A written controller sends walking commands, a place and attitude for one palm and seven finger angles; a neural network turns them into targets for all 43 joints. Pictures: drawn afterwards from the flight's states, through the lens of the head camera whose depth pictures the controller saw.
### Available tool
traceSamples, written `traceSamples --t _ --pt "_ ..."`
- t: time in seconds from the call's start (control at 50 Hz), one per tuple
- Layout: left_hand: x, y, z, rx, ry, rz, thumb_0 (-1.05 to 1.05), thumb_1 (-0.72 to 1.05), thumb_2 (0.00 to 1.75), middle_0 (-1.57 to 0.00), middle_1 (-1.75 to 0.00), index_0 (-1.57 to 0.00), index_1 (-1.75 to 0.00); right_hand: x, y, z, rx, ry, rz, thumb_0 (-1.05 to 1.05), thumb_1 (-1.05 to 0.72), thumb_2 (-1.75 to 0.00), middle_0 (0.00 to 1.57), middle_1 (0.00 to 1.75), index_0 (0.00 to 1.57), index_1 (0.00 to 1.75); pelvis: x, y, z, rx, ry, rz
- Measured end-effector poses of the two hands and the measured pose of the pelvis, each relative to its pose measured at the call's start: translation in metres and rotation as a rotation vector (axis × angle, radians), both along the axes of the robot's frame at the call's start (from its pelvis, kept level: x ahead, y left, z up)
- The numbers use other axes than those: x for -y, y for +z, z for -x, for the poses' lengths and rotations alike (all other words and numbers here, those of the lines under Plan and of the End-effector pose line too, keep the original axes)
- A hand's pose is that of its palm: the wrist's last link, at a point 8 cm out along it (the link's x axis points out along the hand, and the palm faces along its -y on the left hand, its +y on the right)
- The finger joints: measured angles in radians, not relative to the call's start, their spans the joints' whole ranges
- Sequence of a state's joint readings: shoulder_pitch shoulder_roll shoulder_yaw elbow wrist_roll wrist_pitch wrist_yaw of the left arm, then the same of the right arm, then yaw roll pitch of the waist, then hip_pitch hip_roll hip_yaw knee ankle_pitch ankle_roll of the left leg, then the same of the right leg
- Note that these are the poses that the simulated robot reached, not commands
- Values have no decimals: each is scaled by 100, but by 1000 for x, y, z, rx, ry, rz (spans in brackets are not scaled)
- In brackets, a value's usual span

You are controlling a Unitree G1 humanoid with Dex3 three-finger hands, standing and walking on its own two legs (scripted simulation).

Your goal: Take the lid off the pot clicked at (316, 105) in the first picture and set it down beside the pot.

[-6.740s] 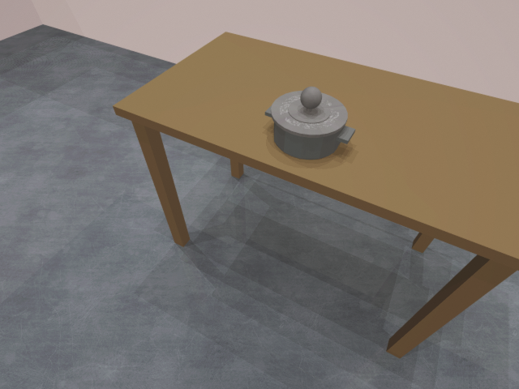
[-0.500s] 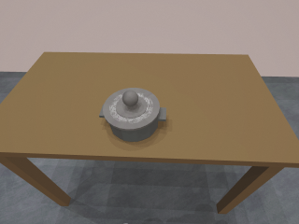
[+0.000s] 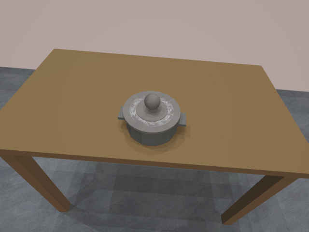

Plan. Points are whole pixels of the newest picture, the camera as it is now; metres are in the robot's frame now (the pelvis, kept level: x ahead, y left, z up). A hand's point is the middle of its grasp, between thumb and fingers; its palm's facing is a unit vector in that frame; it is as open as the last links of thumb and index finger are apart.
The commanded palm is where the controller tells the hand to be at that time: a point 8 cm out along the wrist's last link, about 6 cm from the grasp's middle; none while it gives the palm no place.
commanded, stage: come to a stop and stand still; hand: left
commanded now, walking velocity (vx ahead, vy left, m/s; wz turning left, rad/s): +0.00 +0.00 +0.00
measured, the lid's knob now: (152, 101) +0.46 +0.03 +0.09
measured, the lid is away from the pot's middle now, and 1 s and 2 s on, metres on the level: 0.00 0.00 0.00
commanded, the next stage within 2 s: look again from close up in 0.44 s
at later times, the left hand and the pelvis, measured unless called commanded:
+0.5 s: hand out of the picture -0.05 +0.18 -0.18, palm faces +0.03 -0.99 -0.16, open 7.4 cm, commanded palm none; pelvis -0.01 +0.01 +0.01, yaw +0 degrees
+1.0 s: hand out of the picture -0.04 +0.14 -0.17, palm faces +0.02 -0.99 -0.16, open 7.4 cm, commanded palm none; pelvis -0.01 -0.02 +0.01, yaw +0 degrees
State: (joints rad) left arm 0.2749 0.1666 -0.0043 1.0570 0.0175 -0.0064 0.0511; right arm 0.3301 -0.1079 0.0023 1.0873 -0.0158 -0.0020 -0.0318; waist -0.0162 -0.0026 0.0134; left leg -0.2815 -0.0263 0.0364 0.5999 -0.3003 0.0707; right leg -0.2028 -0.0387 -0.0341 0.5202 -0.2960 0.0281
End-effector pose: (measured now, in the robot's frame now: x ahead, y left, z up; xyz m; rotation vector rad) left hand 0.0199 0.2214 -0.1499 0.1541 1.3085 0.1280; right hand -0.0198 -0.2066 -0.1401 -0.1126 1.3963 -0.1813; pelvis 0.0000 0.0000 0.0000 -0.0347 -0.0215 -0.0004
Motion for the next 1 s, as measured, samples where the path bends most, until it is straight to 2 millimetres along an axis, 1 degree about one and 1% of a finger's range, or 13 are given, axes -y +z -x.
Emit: traceSamples --t 0.1,0.22,0.36,0.5,0.68,0.84,1.0 --pt "-11 2 12 1 14 -2 1 92 89 -20 -30 -20 -30 2 3 -12 46 15 23 4 -95 -90 20 30 21 30 -12 1 3 6 -2 -6" --pt "-17 0 35 -47 18 9 1 91 89 -20 -30 -19 -30 6 13 -25 99 33 53 2 -94 -90 20 30 20 30 -18 3 9 2 -5 -13" --pt "-15 0 60 -95 35 23 1 91 89 -20 -30 -19 -30 8 19 -35 120 55 65 1 -93 -90 20 30 20 30 -18 5 12 1 -1 -14" --pt "-9 1 74 -119 44 28 1 91 89 -20 -30 -19 -30 12 19 -37 120 63 61 1 -93 -90 20 30 20 30 -14 6 14 1 3 -17" --pt "3 3 77 -121 46 29 1 91 89 -20 -30 -19 -30 20 17 -28 94 55 50 1 -93 -90 20 30 20 30 -3 7 15 -1 5 -20" --pt "16 4 69 -107 40 30 1 91 89 -20 -30 -20 -30 28 13 -16 61 39 36 1 -93 -90 20 30 20 30 8 7 15 -3 3 -22" --pt "30 5 61 -94 32 31 1 91 89 -20 -30 -20 -30 31 9 -3 31 19 15 1 -93 -90 20 30 20 30 18 7 14 -1 -2 -25"
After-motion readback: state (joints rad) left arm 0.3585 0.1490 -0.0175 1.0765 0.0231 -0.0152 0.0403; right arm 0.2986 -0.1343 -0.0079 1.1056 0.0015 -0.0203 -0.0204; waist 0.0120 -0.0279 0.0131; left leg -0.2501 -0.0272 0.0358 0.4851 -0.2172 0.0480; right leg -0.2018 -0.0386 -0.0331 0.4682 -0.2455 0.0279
